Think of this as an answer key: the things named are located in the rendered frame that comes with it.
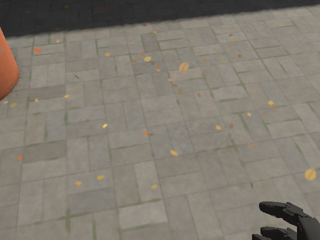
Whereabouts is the right robot hand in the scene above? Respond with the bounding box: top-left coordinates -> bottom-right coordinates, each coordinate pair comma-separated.
252,201 -> 320,240

